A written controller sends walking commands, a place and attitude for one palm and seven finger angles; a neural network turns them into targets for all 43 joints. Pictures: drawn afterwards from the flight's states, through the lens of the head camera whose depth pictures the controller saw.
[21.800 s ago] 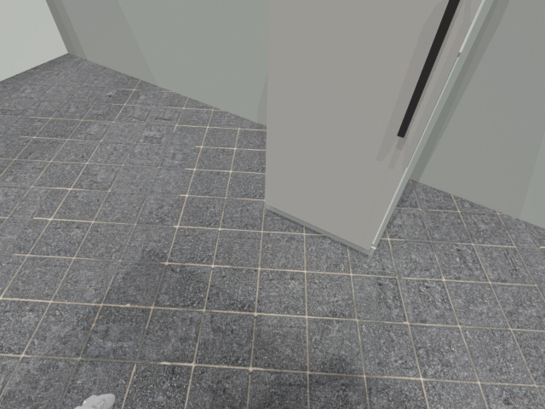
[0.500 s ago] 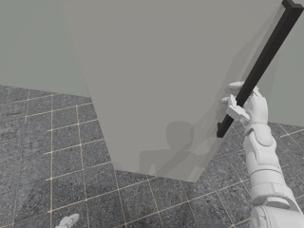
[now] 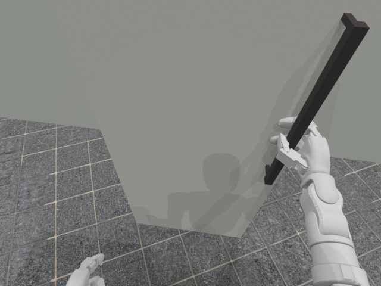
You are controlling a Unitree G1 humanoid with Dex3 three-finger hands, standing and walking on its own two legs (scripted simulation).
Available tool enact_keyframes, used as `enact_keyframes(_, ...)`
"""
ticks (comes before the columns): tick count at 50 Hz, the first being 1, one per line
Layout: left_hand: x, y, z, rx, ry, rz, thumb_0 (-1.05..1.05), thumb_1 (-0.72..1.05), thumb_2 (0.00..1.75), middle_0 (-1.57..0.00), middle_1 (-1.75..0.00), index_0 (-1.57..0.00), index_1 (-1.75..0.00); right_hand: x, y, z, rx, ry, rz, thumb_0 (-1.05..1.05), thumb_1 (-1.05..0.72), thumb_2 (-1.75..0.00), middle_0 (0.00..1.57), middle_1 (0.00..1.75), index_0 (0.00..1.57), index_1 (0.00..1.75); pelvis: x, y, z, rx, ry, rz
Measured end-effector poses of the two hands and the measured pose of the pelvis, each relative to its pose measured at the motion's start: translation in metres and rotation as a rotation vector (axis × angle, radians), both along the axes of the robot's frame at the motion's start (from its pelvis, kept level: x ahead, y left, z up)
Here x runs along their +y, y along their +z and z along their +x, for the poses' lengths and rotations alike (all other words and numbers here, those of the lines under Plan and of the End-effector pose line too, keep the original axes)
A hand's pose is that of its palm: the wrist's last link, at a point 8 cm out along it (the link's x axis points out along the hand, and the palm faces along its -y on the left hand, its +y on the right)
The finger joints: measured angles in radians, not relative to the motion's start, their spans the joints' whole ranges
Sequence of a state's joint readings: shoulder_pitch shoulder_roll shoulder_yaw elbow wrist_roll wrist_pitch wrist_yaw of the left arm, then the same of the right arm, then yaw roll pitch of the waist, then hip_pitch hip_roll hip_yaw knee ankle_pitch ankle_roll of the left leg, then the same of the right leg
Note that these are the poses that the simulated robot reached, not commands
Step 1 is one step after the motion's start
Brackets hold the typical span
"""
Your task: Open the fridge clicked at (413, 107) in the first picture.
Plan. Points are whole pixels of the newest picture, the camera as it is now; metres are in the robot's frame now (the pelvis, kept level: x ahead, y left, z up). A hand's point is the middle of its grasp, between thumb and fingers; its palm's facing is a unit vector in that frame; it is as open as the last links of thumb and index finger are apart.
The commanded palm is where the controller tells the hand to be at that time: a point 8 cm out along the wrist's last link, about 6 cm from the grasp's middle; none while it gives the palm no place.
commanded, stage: pull the door a little, standing still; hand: right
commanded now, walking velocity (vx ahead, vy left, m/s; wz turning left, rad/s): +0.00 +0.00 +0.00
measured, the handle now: (296, 123) +0.43 -0.17 +0.14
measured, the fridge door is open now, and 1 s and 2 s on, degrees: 0 20 51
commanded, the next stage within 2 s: walk backward, drawing the door open in 0.32 s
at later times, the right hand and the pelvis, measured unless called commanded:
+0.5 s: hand (282, 188) +0.29 -0.13 +0.11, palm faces -0.04 +0.99 -0.11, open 6.3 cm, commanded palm +0.26 -0.19 +0.11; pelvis +0.05 -0.01 +0.01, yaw +4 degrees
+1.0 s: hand (266, 220) +0.23 -0.10 +0.10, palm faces +0.24 +0.95 -0.21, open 6.1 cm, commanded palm +0.18 -0.14 +0.11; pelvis +0.01 +0.06 +0.01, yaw -9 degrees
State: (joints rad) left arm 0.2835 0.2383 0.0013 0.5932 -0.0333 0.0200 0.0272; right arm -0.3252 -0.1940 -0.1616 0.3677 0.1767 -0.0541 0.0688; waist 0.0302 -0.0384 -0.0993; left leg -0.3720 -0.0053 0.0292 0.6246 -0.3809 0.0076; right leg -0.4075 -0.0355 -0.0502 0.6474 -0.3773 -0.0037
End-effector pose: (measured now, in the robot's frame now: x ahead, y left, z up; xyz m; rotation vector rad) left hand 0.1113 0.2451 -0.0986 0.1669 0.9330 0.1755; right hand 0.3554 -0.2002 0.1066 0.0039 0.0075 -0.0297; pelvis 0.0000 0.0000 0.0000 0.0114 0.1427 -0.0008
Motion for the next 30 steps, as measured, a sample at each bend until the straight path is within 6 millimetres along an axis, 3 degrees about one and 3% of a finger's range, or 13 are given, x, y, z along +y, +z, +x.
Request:
enact_keyframes(13, -0.008, 0.013, 0.023, -0.071, 0.013, -0.035, 0.01, 0.90, 0.90, -0.20, -0.30, -0.20, -0.30, 0.001, 0.002, -0.017, 0.013, 0.000, -0.003, 0.03, -0.79, -0.79, 0.26, 1.35, 0.27, 1.37, -0.002, 0.006, 0.018, -0.018, 0.032, -0.003)
enact_keyframes(18, -0.008, 0.023, 0.038, -0.110, 0.027, -0.039, 0.01, 0.90, 0.90, -0.20, -0.30, -0.20, -0.30, 0.004, 0.004, -0.041, 0.022, 0.022, -0.001, 0.03, -0.79, -0.79, 0.22, 1.31, 0.24, 1.34, -0.003, 0.011, 0.035, -0.026, 0.068, 0.001)
enact_keyframes(23, -0.009, 0.027, 0.065, -0.162, 0.014, -0.023, 0.01, 0.90, 0.90, -0.20, -0.30, -0.20, -0.30, 0.011, 0.005, -0.077, 0.015, 0.045, -0.034, 0.02, -0.75, -0.77, 0.24, 1.30, 0.24, 1.33, -0.005, 0.006, 0.050, -0.025, 0.086, 0.006)
enact_keyframes(30, -0.020, 0.033, 0.097, -0.155, -0.056, -0.007, 0.01, 0.90, 0.90, -0.20, -0.30, -0.20, -0.30, 0.018, 0.011, -0.096, 0.073, 0.032, -0.190, 0.00, -0.68, -0.77, 0.36, 1.35, 0.34, 1.36, -0.008, 0.019, 0.052, -0.072, 0.040, -0.016)
